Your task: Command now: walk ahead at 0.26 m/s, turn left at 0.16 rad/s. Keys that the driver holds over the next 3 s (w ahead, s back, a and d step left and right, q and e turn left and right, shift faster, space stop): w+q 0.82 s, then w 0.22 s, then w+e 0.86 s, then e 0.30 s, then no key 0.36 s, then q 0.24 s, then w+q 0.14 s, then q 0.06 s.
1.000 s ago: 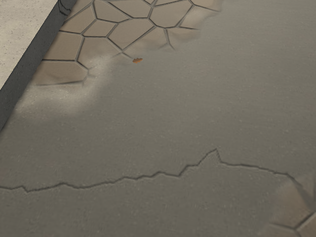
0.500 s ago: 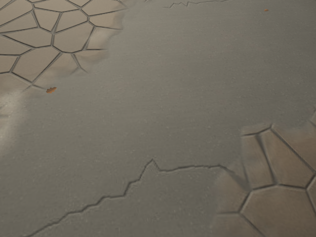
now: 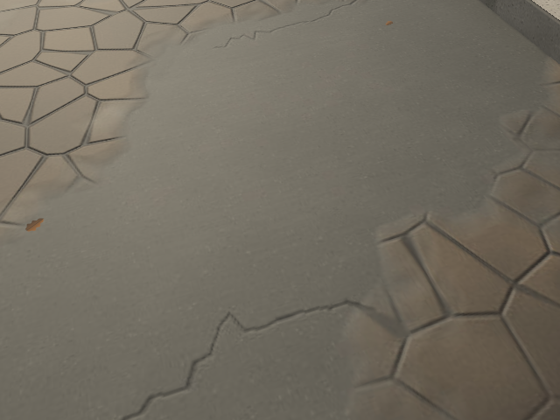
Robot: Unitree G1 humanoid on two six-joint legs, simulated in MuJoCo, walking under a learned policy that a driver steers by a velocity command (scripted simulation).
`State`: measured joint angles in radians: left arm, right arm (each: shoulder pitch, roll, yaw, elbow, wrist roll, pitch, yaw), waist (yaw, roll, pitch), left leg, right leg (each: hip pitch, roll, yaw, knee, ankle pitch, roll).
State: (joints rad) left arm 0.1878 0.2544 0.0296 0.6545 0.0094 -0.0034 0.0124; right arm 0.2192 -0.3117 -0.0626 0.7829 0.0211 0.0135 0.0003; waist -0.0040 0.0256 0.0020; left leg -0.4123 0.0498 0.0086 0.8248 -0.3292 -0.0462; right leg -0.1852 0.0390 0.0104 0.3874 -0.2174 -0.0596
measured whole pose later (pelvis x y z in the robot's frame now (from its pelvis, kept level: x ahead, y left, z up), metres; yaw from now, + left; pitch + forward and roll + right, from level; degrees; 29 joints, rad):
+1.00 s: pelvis +0.43 +0.16 +0.00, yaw +32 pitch +1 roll -3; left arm 0.32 0.29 0.07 0.84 -0.01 -0.10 -0.02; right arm 0.16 -0.32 -0.05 0.63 0.02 -0.03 0.01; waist 0.07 0.05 0.04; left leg -0.65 0.10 -0.07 0.88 -0.18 0.00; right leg -0.07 0.03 -0.11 0.26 -0.20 -0.02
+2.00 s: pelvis +0.91 +0.39 +0.00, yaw +4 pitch +2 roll +1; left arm 0.31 0.28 0.07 0.75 -0.02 -0.04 0.01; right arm 0.06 -0.30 -0.05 0.66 -0.02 -0.10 0.00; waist 0.06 0.03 0.06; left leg -0.65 0.08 -0.10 0.75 -0.08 -0.07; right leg -0.16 0.11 0.11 0.36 -0.21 -0.09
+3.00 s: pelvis +1.13 +0.44 -0.02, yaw +1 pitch +1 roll -1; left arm 0.20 0.29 0.08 0.70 -0.01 -0.02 0.04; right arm 0.29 -0.30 -0.07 0.77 0.01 -0.04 0.03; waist -0.01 -0.03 0.01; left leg -0.34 -0.05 0.00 0.67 -0.35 0.07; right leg -0.38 0.00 0.02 1.03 -0.54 0.01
